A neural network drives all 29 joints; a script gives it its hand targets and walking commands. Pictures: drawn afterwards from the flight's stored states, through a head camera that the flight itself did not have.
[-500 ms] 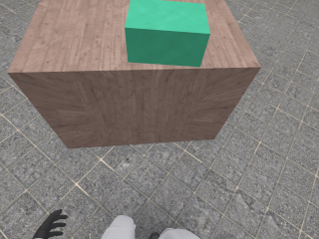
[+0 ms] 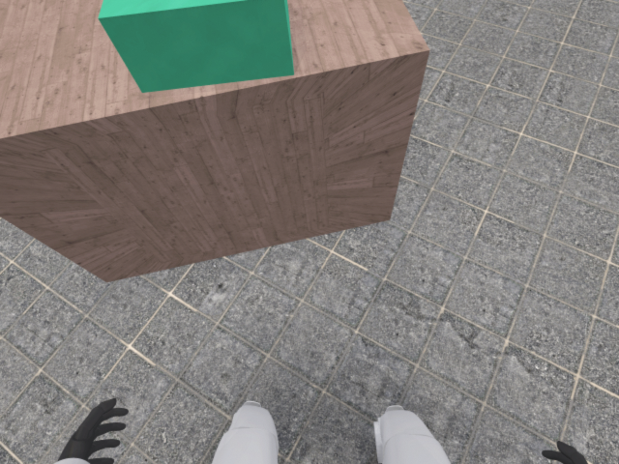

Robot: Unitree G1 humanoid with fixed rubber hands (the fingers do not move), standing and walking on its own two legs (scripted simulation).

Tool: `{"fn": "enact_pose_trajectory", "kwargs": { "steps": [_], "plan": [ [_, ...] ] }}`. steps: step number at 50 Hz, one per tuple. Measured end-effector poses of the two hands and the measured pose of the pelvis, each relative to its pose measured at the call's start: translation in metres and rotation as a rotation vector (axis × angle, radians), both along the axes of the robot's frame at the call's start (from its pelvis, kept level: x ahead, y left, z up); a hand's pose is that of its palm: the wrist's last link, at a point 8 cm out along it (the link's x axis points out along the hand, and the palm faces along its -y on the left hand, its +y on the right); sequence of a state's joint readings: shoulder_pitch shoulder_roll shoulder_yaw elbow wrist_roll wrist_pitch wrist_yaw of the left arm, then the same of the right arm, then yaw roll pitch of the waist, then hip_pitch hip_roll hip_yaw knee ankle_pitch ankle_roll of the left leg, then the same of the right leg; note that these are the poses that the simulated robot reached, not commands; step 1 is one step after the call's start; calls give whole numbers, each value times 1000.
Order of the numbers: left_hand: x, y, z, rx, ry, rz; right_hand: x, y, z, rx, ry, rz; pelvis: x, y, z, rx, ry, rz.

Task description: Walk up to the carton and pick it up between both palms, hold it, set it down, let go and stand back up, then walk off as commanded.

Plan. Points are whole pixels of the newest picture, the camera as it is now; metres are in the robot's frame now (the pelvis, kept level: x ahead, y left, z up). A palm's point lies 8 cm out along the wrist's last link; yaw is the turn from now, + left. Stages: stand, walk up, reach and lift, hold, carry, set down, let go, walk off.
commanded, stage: walk off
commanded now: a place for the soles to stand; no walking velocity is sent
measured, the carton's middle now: (208, 13) +0.84 +0.25 +0.02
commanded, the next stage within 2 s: none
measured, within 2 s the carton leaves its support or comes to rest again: neither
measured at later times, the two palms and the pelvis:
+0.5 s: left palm out of the picture +0.07 +0.34 -0.02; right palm out of the picture +0.09 -0.30 -0.12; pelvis +0.01 +0.00 +0.01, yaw +1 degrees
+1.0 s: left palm out of the picture +0.01 +0.47 -0.07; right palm out of the picture +0.03 -0.19 -0.08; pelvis -0.08 +0.11 +0.01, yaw +4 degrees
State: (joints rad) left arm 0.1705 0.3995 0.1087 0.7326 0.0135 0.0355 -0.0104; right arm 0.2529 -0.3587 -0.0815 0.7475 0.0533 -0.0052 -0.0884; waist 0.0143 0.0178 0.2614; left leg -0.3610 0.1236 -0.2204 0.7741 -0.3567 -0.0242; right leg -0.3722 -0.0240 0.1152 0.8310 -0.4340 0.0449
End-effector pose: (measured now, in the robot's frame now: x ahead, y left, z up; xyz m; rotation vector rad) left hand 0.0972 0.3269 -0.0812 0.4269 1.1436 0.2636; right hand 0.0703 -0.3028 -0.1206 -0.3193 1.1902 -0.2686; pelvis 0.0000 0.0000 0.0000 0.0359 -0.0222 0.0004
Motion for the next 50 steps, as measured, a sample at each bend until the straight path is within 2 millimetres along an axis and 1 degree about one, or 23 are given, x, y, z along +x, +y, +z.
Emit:
{"fn": "enact_pose_trajectory", "kwargs": {
  "steps": [3,5,7,9,11,14,19,22,24,28,31,33,34,36,39,42,46,50],
  "plan": [
    [-2,-22,25,31,-44,31,9,-5,-8,75,0,2,6,-14,9,17,-12,8],
    [-2,-27,44,70,-67,40,17,-6,-7,115,-17,3,10,-21,17,32,-12,11],
    [-2,-26,59,120,-83,40,22,-10,-7,147,-24,6,12,-28,21,40,-14,10],
    [-2,-23,69,167,-91,35,23,-14,-8,170,-23,11,13,-34,22,46,-19,9],
    [-3,-21,76,201,-93,32,23,-18,-9,182,-16,16,13,-39,22,47,-20,9],
    [-7,-19,80,223,-92,35,21,-23,-9,187,-4,20,12,-40,22,47,-25,8],
    [-18,-12,74,212,-87,49,22,-19,-7,173,-8,25,11,-30,20,34,-41,7],
    [-24,-1,66,194,-86,55,21,-9,-4,161,-17,28,9,-18,18,18,-49,7],
    [-27,9,60,183,-87,55,21,0,-2,150,-22,31,7,-8,16,4,-53,8],
    [-34,40,44,163,-88,57,19,25,1,128,-30,45,2,20,8,-25,-58,17],
    [-41,70,27,148,-83,58,17,49,1,108,-30,64,-4,47,-1,-52,-50,30],
    [-41,93,12,139,-93,54,15,66,-1,87,-35,79,-10,65,-11,-60,-53,44],
    [-39,101,6,131,-102,52,11,73,1,78,-34,85,-14,73,-13,-46,-67,50],
    [-36,109,0,102,-124,57,1,82,10,56,-30,85,-22,85,-10,-49,-80,51],
    [-39,114,2,61,-146,67,-7,94,28,39,-38,90,-33,98,1,-63,-68,51],
    [-50,123,7,45,-142,73,-13,106,38,30,-51,105,-46,108,9,-67,-56,55],
    [-69,136,12,45,-132,71,-24,113,42,20,-67,113,-61,116,11,-65,-61,62],
    [-84,141,16,55,-139,52,-38,111,43,14,-91,113,-77,114,9,-63,-80,62]
  ]
}}
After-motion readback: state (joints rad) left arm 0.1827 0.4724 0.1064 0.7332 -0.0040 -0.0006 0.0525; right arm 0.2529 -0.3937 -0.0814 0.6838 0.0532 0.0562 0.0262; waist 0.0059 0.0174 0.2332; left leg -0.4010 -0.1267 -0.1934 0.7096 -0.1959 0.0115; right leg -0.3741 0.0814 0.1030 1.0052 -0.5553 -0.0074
